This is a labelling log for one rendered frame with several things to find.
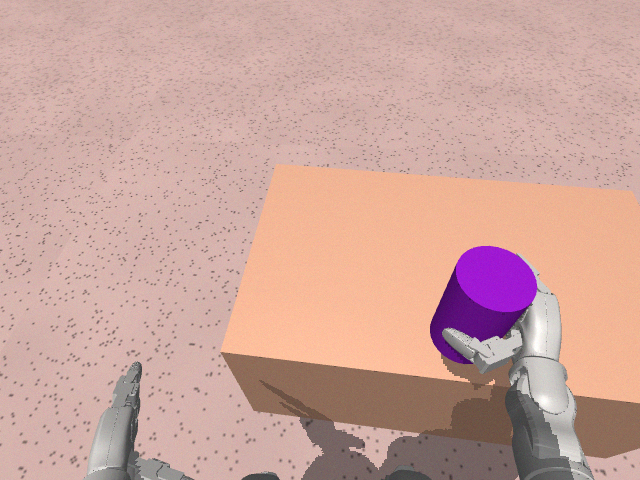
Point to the left robot hand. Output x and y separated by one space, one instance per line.
113 443

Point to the right robot hand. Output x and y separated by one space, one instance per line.
537 332

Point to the can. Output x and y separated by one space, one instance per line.
488 291

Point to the right robot arm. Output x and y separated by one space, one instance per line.
542 410

